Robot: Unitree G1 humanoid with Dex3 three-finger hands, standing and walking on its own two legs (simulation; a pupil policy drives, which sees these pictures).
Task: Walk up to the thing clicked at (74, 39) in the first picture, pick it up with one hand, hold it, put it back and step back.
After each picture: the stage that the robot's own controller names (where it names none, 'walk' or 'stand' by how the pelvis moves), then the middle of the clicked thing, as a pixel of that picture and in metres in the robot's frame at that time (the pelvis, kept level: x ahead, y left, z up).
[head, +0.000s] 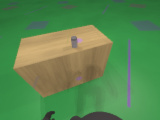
stand; (74, 42) +0.77 +0.24 +0.01
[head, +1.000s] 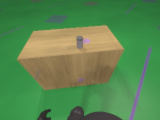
rise first; (79, 42) +0.72 +0.20 +0.03
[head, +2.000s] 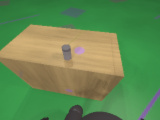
walk; (67, 52) +0.49 +0.26 +0.05
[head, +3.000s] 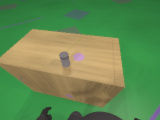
stand; (65, 59) +0.44 +0.25 +0.03
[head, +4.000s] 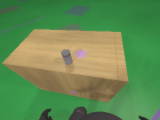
stand; (67, 57) +0.47 +0.24 +0.03
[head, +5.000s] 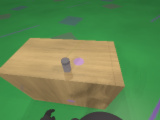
stand; (66, 65) +0.43 +0.23 +0.01
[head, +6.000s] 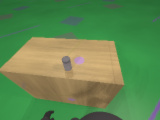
stand; (67, 63) +0.45 +0.23 +0.01
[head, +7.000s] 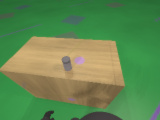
stand; (67, 63) +0.45 +0.23 +0.01
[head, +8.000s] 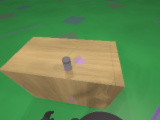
stand; (67, 64) +0.45 +0.23 +0.01
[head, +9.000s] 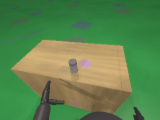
rise first; (73, 66) +0.44 +0.20 +0.01
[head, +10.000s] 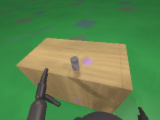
go down; (75, 63) +0.47 +0.20 +0.01
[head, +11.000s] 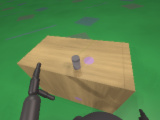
go down; (76, 62) +0.46 +0.20 +0.02
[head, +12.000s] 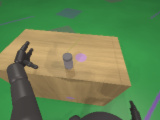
go down; (68, 61) +0.44 +0.18 +0.04
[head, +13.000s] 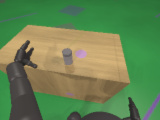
close in; (67, 57) +0.47 +0.19 +0.05
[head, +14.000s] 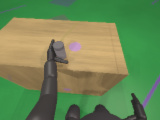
close; (60, 51) +0.48 +0.21 +0.08
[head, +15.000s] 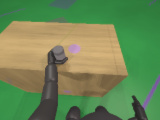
lift; (60, 55) +0.45 +0.20 +0.08
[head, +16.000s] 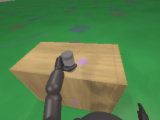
lift; (69, 61) +0.33 +0.16 +0.20
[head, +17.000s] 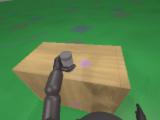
hold; (67, 62) +0.33 +0.17 +0.20
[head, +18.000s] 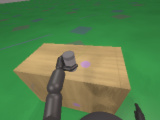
hold; (70, 61) +0.33 +0.16 +0.20
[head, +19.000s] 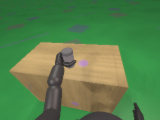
crouch; (68, 58) +0.37 +0.17 +0.19
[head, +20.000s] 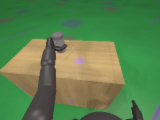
lower; (59, 43) +0.46 +0.22 +0.23
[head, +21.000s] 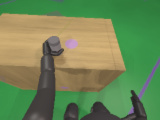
lower; (55, 46) +0.50 +0.21 +0.09
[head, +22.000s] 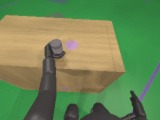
lower; (57, 49) +0.48 +0.20 +0.09
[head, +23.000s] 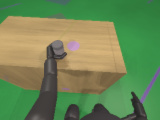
lower; (59, 50) +0.48 +0.20 +0.08
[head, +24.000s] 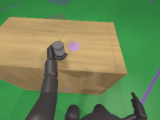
lower; (59, 51) +0.47 +0.20 +0.08
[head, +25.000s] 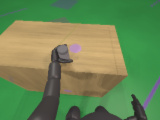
open; (64, 54) +0.46 +0.18 +0.08
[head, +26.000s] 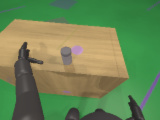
sink last; (66, 56) +0.45 +0.17 +0.07
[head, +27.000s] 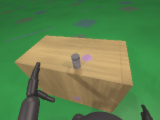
stand; (76, 61) +0.47 +0.19 +0.05
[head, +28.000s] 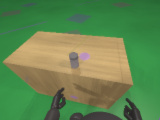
stand; (74, 60) +0.45 +0.17 +0.06
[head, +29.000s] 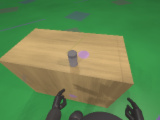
stand; (72, 58) +0.45 +0.18 +0.07
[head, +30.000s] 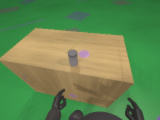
stand; (73, 58) +0.45 +0.18 +0.08
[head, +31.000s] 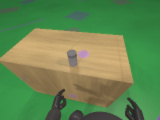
stand; (72, 58) +0.45 +0.18 +0.08
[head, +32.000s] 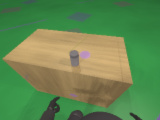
stand; (74, 58) +0.46 +0.17 +0.06
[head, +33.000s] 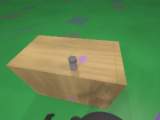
walk; (73, 63) +0.46 +0.19 +0.01
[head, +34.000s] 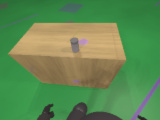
walk; (75, 45) +0.59 +0.20 +0.03
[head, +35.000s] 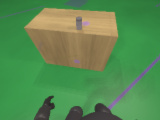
walk; (79, 23) +0.92 +0.20 +0.03
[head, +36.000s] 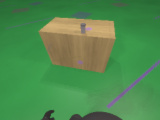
stand; (83, 28) +1.07 +0.20 +0.02
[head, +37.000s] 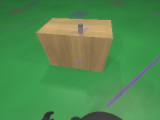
stand; (80, 28) +1.07 +0.21 +0.01
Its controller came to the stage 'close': yes
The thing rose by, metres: 0.21
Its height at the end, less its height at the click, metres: +0.00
